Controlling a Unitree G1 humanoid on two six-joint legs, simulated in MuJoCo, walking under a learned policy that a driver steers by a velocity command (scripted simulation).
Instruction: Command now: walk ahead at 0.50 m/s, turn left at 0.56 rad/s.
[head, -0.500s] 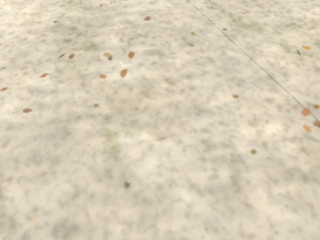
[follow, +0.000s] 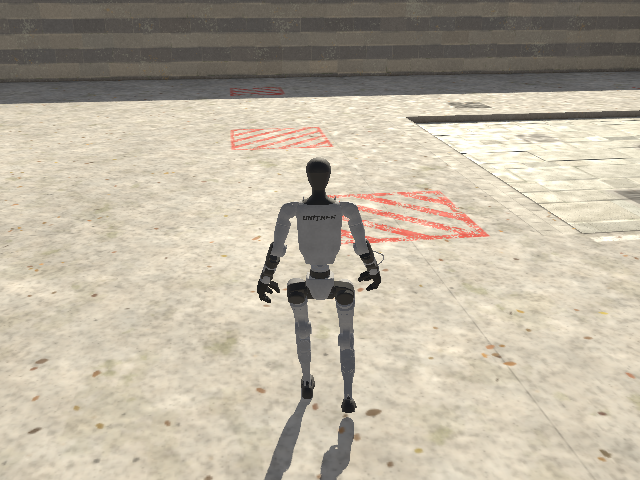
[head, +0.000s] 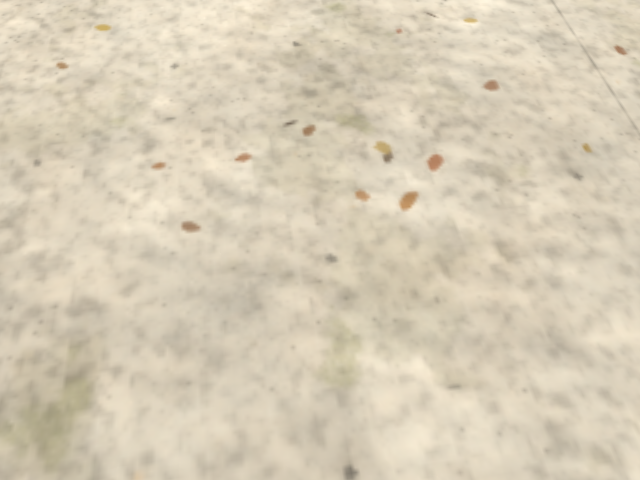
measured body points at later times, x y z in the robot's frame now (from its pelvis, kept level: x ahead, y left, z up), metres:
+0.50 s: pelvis +0.29 -0.03 +0.01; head +0.31 -0.02 +0.46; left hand +0.40 +0.28 -0.07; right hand +0.43 -0.28 -0.10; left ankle +0.12 +0.06 -0.64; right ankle +0.39 -0.11 -0.72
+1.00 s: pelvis +0.51 +0.12 +0.01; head +0.54 +0.14 +0.46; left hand +0.42 +0.39 -0.12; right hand +0.80 -0.02 -0.07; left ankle +0.54 +0.23 -0.72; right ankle +0.45 -0.08 -0.63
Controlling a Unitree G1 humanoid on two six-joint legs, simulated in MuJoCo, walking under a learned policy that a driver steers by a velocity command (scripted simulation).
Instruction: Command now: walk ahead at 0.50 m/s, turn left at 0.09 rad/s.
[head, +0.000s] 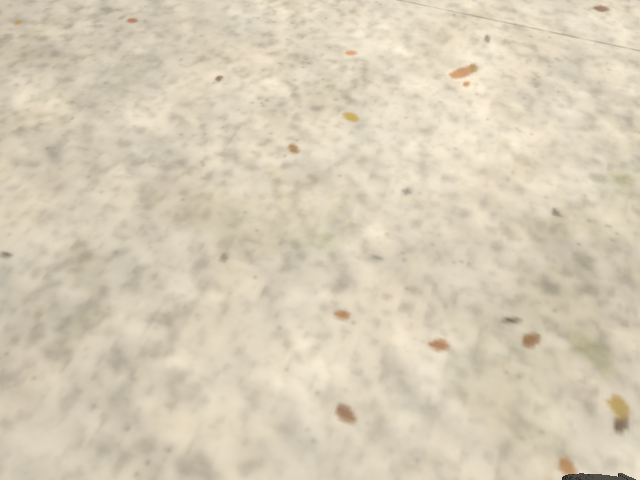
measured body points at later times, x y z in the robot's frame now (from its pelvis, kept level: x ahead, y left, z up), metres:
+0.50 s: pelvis +0.28 -0.05 -0.01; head +0.31 -0.06 +0.44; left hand +0.48 +0.20 -0.10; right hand +0.29 -0.34 -0.14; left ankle +0.10 +0.09 -0.67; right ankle +0.38 -0.15 -0.73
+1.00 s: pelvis +0.54 -0.02 +0.00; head +0.59 -0.02 +0.44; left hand +0.58 +0.27 -0.14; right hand +0.74 -0.28 -0.08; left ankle +0.67 +0.08 -0.73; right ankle +0.39 -0.14 -0.69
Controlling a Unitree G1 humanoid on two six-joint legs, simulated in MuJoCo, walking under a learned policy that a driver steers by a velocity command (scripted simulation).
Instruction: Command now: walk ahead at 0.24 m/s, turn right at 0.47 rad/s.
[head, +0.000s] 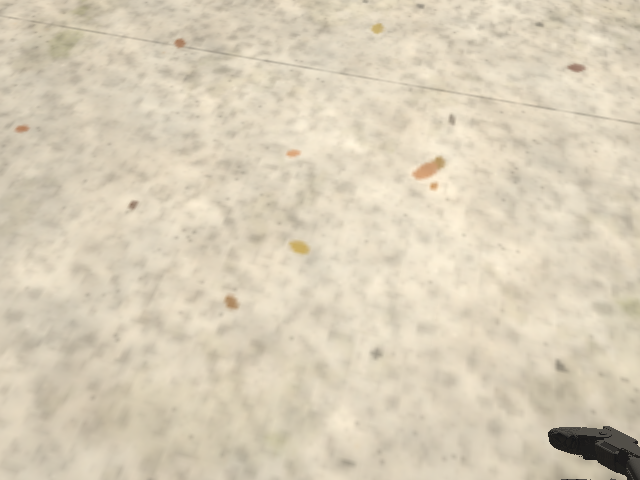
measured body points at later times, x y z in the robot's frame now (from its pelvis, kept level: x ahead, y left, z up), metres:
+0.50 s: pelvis +0.08 -0.03 +0.01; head +0.12 -0.07 +0.46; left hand +0.31 +0.20 -0.07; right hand +0.15 -0.35 -0.11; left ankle +0.10 +0.12 -0.65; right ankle +0.09 -0.13 -0.72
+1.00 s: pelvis +0.12 -0.01 +0.01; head +0.13 -0.01 +0.46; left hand +0.35 +0.17 -0.10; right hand +0.12 -0.30 -0.11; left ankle +0.16 +0.10 -0.72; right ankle +0.09 -0.13 -0.72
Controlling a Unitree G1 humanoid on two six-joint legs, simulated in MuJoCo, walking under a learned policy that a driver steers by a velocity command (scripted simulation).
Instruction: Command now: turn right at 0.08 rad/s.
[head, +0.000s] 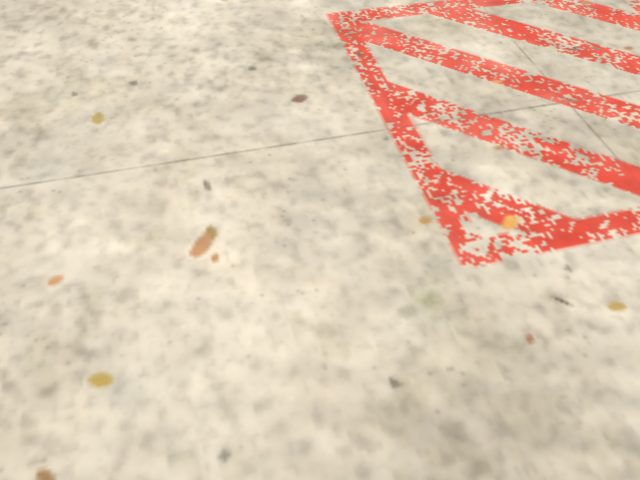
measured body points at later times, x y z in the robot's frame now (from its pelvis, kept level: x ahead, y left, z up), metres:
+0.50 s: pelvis +0.03 +0.00 +0.00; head +0.03 -0.01 +0.45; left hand +0.12 +0.27 -0.13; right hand +0.09 -0.27 -0.14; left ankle -0.01 +0.12 -0.74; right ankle +0.02 -0.11 -0.72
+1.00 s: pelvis +0.24 +0.00 -0.01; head +0.28 +0.00 +0.44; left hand +0.15 +0.26 -0.14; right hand +0.49 -0.22 -0.10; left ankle +0.42 +0.12 -0.72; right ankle +0.05 -0.12 -0.74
